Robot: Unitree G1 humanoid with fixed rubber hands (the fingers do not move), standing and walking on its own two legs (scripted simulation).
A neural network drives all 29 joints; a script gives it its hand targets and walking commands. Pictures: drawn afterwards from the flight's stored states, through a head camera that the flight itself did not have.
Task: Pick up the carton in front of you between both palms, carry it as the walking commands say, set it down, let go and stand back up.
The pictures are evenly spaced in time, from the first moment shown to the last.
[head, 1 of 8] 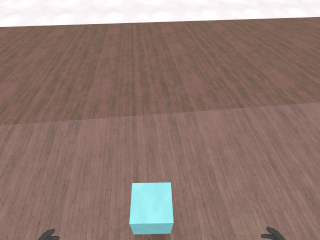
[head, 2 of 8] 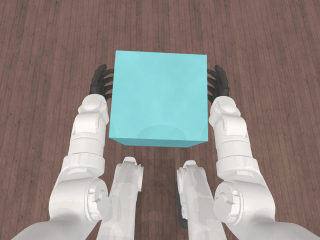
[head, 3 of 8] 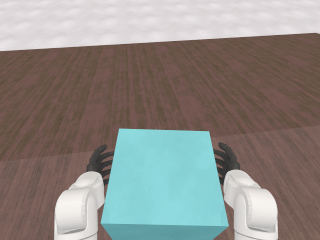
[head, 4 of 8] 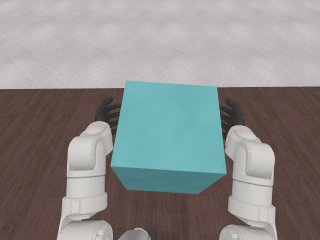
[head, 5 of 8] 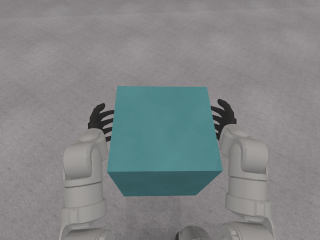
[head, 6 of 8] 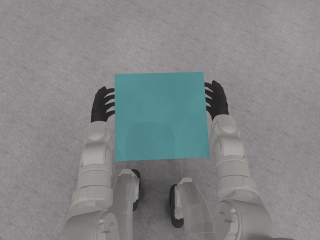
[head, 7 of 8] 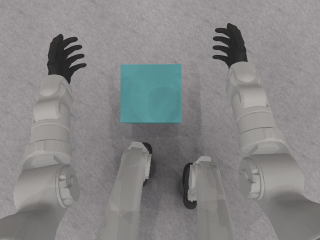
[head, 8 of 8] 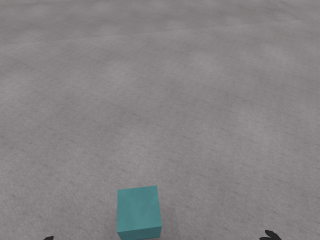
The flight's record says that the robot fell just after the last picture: no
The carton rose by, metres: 0.68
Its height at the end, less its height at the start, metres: -0.43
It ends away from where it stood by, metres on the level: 4.75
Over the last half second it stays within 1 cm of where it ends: yes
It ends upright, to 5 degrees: yes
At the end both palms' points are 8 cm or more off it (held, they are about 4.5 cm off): yes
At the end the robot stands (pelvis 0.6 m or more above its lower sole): yes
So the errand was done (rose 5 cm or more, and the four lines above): yes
